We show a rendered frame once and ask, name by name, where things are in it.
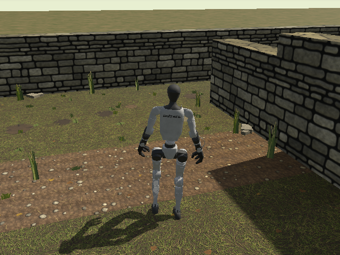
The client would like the left robot forearm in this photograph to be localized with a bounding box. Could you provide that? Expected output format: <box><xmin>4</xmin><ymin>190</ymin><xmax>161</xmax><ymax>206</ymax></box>
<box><xmin>139</xmin><ymin>126</ymin><xmax>150</xmax><ymax>147</ymax></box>

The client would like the humanoid robot torso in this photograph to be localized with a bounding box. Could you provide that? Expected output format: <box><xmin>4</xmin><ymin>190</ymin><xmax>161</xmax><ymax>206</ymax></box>
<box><xmin>160</xmin><ymin>105</ymin><xmax>184</xmax><ymax>159</ymax></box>

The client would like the right robot upper arm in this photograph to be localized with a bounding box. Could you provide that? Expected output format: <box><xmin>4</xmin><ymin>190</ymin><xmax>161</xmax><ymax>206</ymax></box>
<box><xmin>184</xmin><ymin>108</ymin><xmax>197</xmax><ymax>138</ymax></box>

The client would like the robot right hand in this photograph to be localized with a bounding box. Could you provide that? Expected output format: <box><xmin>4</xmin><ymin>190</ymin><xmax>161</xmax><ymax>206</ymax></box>
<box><xmin>191</xmin><ymin>151</ymin><xmax>204</xmax><ymax>164</ymax></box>

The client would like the right robot forearm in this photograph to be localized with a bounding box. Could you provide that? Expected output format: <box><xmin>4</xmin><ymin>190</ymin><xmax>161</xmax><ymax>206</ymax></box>
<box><xmin>192</xmin><ymin>130</ymin><xmax>202</xmax><ymax>152</ymax></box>

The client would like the robot left shin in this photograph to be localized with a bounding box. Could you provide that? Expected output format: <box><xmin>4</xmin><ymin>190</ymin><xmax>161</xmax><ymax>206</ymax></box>
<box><xmin>152</xmin><ymin>170</ymin><xmax>159</xmax><ymax>207</ymax></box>

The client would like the left robot upper arm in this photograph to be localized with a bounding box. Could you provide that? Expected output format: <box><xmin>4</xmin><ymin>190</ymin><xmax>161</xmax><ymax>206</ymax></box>
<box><xmin>145</xmin><ymin>106</ymin><xmax>162</xmax><ymax>135</ymax></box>

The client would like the robot left hand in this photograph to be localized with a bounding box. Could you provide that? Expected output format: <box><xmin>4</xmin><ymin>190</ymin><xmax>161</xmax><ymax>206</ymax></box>
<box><xmin>138</xmin><ymin>145</ymin><xmax>150</xmax><ymax>157</ymax></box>

